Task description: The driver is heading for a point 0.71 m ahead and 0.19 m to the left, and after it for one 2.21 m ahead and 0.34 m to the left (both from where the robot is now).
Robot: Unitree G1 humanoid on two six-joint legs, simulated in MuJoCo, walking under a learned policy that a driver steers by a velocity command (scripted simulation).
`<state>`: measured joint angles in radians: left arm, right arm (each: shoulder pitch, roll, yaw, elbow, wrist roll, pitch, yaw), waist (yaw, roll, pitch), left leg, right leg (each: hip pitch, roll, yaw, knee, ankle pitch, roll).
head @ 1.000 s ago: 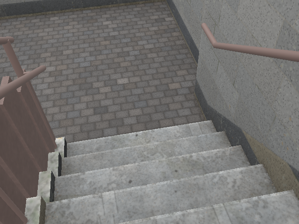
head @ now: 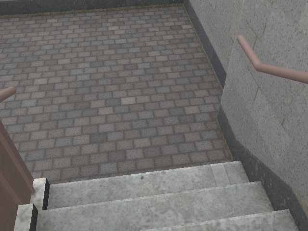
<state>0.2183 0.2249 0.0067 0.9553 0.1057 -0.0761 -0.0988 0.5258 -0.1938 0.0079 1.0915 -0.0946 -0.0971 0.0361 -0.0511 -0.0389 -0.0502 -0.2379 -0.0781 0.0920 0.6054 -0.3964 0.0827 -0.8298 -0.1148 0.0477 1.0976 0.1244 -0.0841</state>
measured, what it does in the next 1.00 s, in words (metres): goes down, turning left: right foot 0.17 m lower, then left foot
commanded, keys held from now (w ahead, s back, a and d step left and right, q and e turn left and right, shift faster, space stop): no key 0.14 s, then q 0.76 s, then no key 0.04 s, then w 0.06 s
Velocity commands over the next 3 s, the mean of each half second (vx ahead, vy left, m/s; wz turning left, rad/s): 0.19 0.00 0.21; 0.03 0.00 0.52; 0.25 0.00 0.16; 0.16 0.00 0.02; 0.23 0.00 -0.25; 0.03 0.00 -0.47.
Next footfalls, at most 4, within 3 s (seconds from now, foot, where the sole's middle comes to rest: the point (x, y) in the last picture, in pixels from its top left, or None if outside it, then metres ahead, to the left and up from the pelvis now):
0.24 right None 0.29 -0.14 -0.93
0.74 left None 0.24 0.13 -0.93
1.28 right None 0.32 -0.06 -0.93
1.70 left None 0.54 0.24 -1.10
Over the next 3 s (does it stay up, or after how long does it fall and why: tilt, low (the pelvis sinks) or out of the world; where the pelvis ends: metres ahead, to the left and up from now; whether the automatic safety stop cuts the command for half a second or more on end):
stays up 0.54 0.15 -0.34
